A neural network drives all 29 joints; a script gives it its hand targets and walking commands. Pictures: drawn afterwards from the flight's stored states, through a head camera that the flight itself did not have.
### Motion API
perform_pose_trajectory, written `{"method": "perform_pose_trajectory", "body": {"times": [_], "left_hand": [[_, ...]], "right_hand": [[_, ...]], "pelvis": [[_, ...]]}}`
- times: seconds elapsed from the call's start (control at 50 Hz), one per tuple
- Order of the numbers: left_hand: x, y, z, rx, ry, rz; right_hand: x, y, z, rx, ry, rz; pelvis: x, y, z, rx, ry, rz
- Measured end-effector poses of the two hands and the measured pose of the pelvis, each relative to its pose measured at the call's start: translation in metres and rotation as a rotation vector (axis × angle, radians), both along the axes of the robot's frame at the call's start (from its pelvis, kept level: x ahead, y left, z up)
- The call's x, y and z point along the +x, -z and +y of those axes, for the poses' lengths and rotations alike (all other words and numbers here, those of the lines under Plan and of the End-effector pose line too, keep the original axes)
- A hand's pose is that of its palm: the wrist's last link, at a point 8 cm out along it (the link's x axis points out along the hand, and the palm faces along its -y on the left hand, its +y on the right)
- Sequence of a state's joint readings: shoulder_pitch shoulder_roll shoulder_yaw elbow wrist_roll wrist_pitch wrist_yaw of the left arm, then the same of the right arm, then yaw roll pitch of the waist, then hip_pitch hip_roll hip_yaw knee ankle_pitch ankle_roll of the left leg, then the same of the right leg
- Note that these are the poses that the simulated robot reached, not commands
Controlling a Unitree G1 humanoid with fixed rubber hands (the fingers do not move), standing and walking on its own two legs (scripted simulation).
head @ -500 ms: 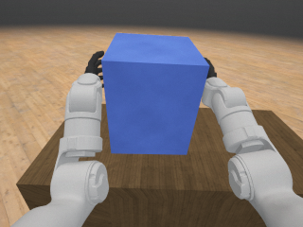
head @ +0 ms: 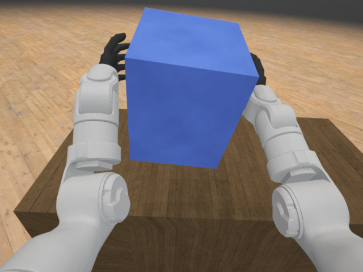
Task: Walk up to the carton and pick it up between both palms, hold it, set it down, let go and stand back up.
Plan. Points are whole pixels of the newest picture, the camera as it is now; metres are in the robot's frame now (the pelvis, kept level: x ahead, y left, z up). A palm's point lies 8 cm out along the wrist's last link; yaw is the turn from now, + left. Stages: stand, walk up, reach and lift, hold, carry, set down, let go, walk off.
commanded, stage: set down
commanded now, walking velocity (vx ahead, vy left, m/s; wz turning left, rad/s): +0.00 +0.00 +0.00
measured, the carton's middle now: (182, 92) +0.42 +0.01 +0.26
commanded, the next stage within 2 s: none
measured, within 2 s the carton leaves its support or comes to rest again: neither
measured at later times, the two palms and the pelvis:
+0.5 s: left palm (116, 100) +0.39 +0.15 +0.25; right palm (252, 110) +0.38 -0.14 +0.24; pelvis -0.01 +0.00 +0.00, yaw +0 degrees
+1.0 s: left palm (119, 122) +0.41 +0.16 +0.19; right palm (242, 126) +0.40 -0.13 +0.19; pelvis +0.02 +0.00 +0.00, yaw +0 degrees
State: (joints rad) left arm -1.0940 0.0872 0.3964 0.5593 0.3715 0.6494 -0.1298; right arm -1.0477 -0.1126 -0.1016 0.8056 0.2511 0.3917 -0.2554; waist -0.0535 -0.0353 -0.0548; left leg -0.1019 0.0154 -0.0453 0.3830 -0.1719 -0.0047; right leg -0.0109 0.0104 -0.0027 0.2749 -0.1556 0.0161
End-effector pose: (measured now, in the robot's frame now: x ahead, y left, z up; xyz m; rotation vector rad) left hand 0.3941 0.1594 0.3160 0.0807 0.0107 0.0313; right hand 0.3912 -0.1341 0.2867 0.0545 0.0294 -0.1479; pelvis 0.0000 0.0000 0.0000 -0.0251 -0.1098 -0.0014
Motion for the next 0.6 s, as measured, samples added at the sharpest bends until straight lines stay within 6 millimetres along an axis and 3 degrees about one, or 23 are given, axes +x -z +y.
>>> {"method": "perform_pose_trajectory", "body": {"times": [0.14,0.38,0.6], "left_hand": [[0.002,0.046,0.007,-0.013,-0.065,0.013],[-0.011,0.039,0.003,-0.020,-0.038,-0.033],[0.007,0.079,-0.006,-0.007,-0.005,0.073]], "right_hand": [[0.007,0.041,0.010,-0.058,-0.012,0.012],[-0.010,0.029,0.006,-0.030,0.013,-0.051],[0.000,0.050,-0.005,-0.025,0.039,-0.033]], "pelvis": [[0.007,0.000,0.001,-0.001,0.000,0.009],[0.000,0.000,0.002,-0.002,-0.001,-0.011],[-0.003,0.000,0.003,-0.003,-0.001,-0.017]]}}
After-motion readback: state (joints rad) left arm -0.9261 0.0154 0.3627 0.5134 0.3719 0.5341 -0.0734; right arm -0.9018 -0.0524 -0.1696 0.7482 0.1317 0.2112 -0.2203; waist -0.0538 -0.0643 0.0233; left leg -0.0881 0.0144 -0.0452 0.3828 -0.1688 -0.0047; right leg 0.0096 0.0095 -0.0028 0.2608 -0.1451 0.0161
